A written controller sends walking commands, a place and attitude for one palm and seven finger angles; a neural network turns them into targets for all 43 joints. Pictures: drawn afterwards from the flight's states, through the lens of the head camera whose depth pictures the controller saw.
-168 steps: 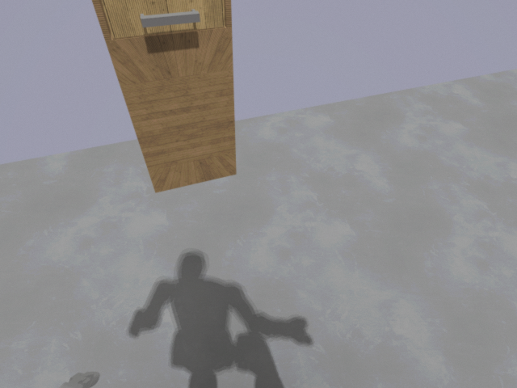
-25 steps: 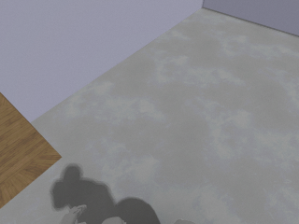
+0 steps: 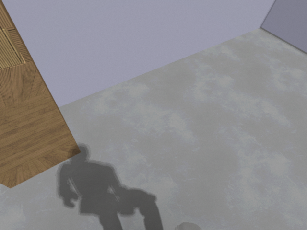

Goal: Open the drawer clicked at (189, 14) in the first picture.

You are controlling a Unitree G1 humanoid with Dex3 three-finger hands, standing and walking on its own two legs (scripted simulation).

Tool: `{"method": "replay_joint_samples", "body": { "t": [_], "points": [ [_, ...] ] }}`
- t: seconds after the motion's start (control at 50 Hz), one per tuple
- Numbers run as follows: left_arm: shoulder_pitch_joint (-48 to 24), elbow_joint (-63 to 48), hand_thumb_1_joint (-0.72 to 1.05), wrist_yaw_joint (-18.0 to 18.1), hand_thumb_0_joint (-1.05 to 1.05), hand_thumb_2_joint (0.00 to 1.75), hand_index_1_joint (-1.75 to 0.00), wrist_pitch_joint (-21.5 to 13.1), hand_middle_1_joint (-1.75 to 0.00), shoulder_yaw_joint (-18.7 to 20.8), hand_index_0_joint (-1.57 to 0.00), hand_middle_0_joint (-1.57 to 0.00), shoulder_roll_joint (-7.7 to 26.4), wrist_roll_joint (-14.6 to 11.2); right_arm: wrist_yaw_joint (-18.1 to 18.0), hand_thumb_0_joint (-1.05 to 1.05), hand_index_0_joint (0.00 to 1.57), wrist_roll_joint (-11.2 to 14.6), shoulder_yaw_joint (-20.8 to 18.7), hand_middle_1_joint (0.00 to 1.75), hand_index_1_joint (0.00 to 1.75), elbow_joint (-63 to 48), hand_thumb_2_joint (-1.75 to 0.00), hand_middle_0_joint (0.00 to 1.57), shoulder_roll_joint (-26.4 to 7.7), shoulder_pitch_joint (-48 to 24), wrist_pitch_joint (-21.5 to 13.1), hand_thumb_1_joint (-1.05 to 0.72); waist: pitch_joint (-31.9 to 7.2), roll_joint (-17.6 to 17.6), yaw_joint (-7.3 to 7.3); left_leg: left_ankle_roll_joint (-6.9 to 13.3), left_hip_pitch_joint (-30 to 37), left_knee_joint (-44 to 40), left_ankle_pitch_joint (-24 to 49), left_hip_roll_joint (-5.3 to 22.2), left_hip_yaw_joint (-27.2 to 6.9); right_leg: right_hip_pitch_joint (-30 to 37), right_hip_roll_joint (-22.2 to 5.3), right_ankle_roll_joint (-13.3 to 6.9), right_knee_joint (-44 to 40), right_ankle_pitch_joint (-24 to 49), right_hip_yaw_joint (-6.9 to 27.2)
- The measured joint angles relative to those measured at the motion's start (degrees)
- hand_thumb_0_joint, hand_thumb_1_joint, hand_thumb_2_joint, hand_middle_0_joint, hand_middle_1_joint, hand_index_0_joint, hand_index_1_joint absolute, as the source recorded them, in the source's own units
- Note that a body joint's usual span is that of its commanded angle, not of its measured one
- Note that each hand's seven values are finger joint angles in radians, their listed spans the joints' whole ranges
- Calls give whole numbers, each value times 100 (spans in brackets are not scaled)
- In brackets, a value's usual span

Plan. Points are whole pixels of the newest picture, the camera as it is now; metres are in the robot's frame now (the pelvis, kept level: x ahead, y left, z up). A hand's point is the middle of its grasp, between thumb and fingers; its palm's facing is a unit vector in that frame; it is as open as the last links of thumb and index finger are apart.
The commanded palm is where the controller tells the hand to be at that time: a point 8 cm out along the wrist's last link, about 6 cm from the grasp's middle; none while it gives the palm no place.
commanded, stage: turn to face it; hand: left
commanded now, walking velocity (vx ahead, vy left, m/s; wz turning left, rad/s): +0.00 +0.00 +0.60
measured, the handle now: out of the picture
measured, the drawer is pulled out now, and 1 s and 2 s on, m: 0.00 0.00 0.00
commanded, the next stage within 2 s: take the last steps up to it in 0.92 s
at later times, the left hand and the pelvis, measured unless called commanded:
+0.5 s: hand out of the picture +0.03 +0.14 -0.14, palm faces +0.33 -0.91 -0.27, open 7.4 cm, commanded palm none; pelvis +0.01 -0.07 +0.00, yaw +20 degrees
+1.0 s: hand out of the picture -0.09 +0.17 -0.17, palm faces +0.56 -0.79 -0.24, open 7.4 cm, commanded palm none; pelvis -0.02 -0.03 +0.00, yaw +32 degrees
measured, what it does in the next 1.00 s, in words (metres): steps on the spot, turning left: right foot, then left foot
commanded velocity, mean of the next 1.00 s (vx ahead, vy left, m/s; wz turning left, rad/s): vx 0.00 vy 0.00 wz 0.44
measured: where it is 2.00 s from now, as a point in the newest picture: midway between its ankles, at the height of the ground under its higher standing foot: outside the picture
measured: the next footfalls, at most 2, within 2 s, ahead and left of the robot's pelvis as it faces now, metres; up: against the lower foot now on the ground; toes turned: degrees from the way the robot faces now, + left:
right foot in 0.28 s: +0.07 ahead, -0.17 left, +0.00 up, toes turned +10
left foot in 0.72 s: -0.04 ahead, +0.07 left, +0.00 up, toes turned +33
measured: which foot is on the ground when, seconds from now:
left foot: down 0.00-0.28, up 0.30-0.70, down 0.72-1.00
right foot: up 0.00-0.26, down 0.28-0.72, up 0.74-1.00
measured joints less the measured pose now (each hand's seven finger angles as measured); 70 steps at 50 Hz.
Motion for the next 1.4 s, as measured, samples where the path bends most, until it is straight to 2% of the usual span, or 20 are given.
{"method": "replay_joint_samples", "body": {
  "t": [0.18,0.24,0.28,0.3,0.34,0.4,0.46,0.54,0.64,0.7,0.72,0.76,0.8,0.84,1.0,1.12,1.14,1.2,1.28,1.4],
  "points": [
    [-296,-316,91,18,1,90,-30,40,-29,7,-19,-20,38,-23,66,0,21,-24,-139,30,30,-96,-90,20,-164,-39,128,-91,-16,205,-103,-166,42,-129,128,-159,-626,297,120,61,-1181,-53,168],
    [-376,-459,91,22,1,90,-30,-8,-29,-44,-19,-20,-9,-55,80,1,21,-28,-196,30,30,-133,-90,20,-265,-39,193,-91,-31,305,-149,-282,-63,33,99,-219,-881,639,268,0,-1946,66,148],
    [-346,-591,91,19,1,90,-30,-91,-29,-97,-20,-20,-23,-59,97,1,21,0,-240,30,30,-171,-90,20,-338,-6,241,-91,-86,330,-138,-388,-210,284,10,-306,-1031,1046,307,-65,-2873,521,100],
    [-330,-628,91,32,1,90,-30,-150,-29,-114,-20,-20,-49,-28,102,1,21,23,-272,30,30,-174,-90,20,-384,-20,267,-91,-86,367,-111,-449,-346,600,-300,-314,-1053,1093,319,-258,-2992,671,49],
    [-267,-672,91,34,1,90,-30,-172,-29,-195,-20,-20,-118,2,104,1,21,4,-338,30,30,-175,-90,20,-479,-37,338,-91,-77,442,-126,-551,-720,1728,-1119,-322,-947,1125,257,-476,-2865,623,-149],
    [-99,-677,91,45,1,90,-30,-166,-29,-250,-20,-21,-195,14,155,1,20,-25,-380,30,30,-171,-90,20,-584,-70,412,-91,-72,440,-121,-687,-1123,3255,-1134,-177,-653,1338,117,-536,-3027,619,-378],
    [31,-629,91,47,1,90,-30,-182,-29,-286,-20,-21,-225,25,196,1,20,-17,-369,30,30,-177,-90,20,-628,-111,438,-91,-16,379,-120,-821,-1191,3760,-958,45,-473,1508,-25,-536,-3180,669,-607],
    [203,-558,91,30,1,90,-30,-186,-30,-310,-20,-21,-216,53,218,1,20,-3,-316,30,30,-145,-90,20,-621,-225,502,-91,66,257,-35,-892,-928,3271,-1090,236,-337,1584,-226,-503,-3207,654,-880],
    [431,-399,91,2,1,90,-30,-152,-30,-270,-20,-21,-81,84,222,1,20,38,-202,30,30,-166,-90,20,-551,-483,474,-91,157,110,161,-811,-341,1964,-1299,281,-123,1491,-446,-384,-3018,567,-1139],
    [588,-274,91,0,1,90,-30,-107,-30,-192,-20,-21,68,57,222,1,20,49,-122,30,30,-261,-90,20,-502,-581,356,-91,133,32,235,-701,210,720,-691,249,65,1347,-581,-241,-2665,394,-1293],
    [635,-240,91,-7,1,90,-30,-71,-30,-156,-20,-21,127,29,222,1,20,34,-109,30,30,-297,-90,20,-487,-606,289,-91,113,7,244,-552,271,511,-343,236,64,1201,-631,-188,-2374,307,-1257],
    [626,-130,91,25,1,90,-30,63,-29,-96,-20,-21,265,17,201,1,20,35,-59,30,30,-320,-90,20,-382,-680,197,-91,168,-125,329,-338,213,725,-570,176,83,807,-566,-103,-1427,-482,-783],
    [584,-7,91,47,1,90,-30,162,-29,-53,-20,-21,333,11,147,1,20,23,-8,30,30,-334,-90,20,-290,-667,146,-91,147,-118,330,-264,267,656,-704,181,13,467,-371,-68,-577,-660,-448],
    [512,45,91,24,1,90,-30,171,-29,-29,-20,-20,364,6,94,0,20,16,35,30,30,-313,-90,20,-214,-632,132,-91,135,-98,314,-284,383,393,-573,158,-77,257,-260,-36,-142,-407,-278],
    [242,-55,91,-7,1,90,-30,92,-29,-106,-19,-20,172,-17,49,0,21,13,81,30,30,-111,-90,20,-65,-405,137,-91,37,56,203,-235,653,-269,-147,5,-304,365,-32,16,-802,-83,-98],
    [92,-96,91,-17,1,90,-30,-65,-29,-199,-20,-20,-103,-26,41,0,21,-14,27,30,30,111,-90,20,-85,-133,176,-90,-84,231,58,-346,546,-65,-217,-77,-416,1134,204,-103,-2440,191,-171],
    [123,-110,91,-30,1,90,-30,-134,-29,-219,-20,-20,-135,-10,44,1,21,1,13,30,30,146,-90,20,-95,-45,177,-90,-142,243,55,-381,467,109,-307,-102,-428,1360,221,-169,-2922,406,-200],
    [236,-74,91,-41,1,90,-30,-300,-29,-292,-20,-20,-329,41,82,1,21,1,-67,30,30,314,-90,20,-187,189,259,-91,-237,443,50,-422,-39,1479,-1249,-82,-535,1520,269,-583,-3008,570,-394],
    [664,72,92,-4,1,90,-30,-445,-29,-305,-20,-21,-467,31,195,1,20,-58,-161,30,30,496,-90,20,-270,379,302,-91,-375,447,84,-501,-747,2992,-611,67,-460,1936,219,-612,-3609,724,-474],
    [1209,450,92,10,1,90,-30,-562,-29,-317,-20,-21,-533,36,226,1,20,-58,-216,30,30,607,-90,20,-288,524,257,-91,-354,406,88,-656,-1231,3132,179,461,-385,2440,152,-542,-4257,863,-694]
  ]
}}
